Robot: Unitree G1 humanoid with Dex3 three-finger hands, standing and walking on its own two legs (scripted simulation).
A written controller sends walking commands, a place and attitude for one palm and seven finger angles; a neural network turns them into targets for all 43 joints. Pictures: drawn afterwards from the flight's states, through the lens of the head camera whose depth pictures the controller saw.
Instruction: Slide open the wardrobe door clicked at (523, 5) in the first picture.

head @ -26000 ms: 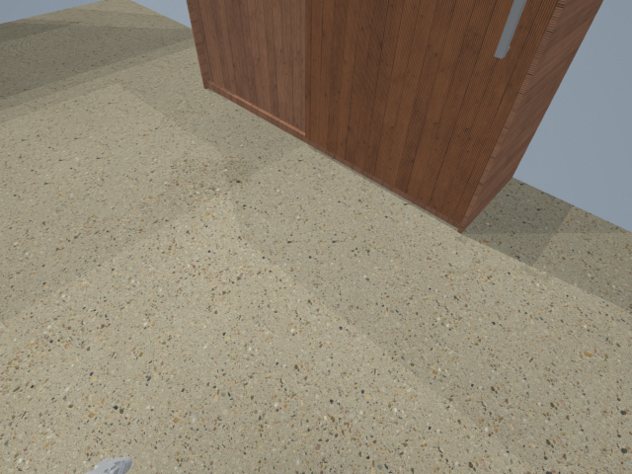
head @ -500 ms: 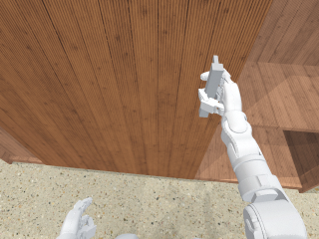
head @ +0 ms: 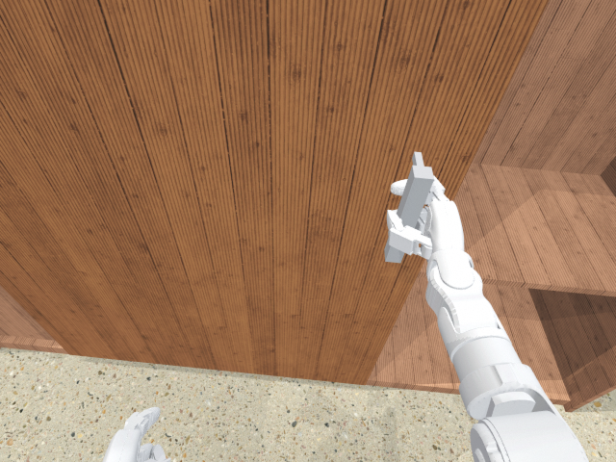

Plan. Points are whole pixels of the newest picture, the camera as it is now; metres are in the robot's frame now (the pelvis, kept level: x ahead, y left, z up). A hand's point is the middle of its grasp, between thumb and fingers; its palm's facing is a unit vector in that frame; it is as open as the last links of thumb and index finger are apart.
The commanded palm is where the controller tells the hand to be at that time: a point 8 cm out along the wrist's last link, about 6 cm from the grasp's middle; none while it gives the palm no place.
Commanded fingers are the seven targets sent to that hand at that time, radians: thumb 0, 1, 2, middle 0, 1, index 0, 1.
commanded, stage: stop walking and hold the door there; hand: right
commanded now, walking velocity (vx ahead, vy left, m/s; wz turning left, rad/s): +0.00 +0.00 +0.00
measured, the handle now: (404, 209) +0.46 -0.11 +0.09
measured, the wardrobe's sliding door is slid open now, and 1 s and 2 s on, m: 0.66 0.66 0.66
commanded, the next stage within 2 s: loosen the grip on the handle in 0.04 s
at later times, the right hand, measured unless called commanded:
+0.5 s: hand (399, 233) +0.40 -0.10 +0.10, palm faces +0.01 +0.99 -0.14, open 12.1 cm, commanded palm +0.37 -0.14 +0.10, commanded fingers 0.00 0.55 -0.20 0.33 1.25 0.33 1.25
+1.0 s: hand (413, 232) +0.41 -0.12 +0.09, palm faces -0.01 +0.99 -0.11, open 14.2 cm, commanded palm +0.38 -0.18 +0.10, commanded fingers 0.00 0.55 -0.20 0.25 1.15 0.25 1.15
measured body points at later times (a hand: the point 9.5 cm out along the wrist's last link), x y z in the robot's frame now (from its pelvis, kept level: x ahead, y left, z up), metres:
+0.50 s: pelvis -0.03 +0.00 +0.00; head -0.02 +0.00 +0.45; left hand +0.04 +0.26 -0.11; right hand +0.40 -0.15 +0.11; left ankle -0.02 +0.10 -0.73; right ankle +0.00 -0.13 -0.73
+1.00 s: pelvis -0.03 -0.01 +0.00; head +0.00 -0.02 +0.45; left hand +0.05 +0.25 -0.11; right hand +0.41 -0.17 +0.10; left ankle -0.02 +0.10 -0.73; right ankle +0.00 -0.13 -0.73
